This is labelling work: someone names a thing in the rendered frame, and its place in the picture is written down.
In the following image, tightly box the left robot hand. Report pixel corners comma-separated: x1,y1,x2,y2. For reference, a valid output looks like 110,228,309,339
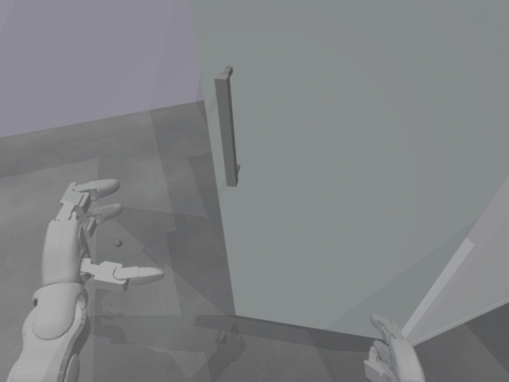
41,179,165,292

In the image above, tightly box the fridge door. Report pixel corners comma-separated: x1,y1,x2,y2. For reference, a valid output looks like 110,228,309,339
189,0,509,340

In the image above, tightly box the robot left forearm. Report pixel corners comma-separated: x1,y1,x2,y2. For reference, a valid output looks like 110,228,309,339
6,283,91,382

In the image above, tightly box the right robot hand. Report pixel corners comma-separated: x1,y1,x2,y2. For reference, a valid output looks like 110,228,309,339
364,313,425,382

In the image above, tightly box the handle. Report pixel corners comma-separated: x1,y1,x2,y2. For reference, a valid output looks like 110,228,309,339
215,66,240,187

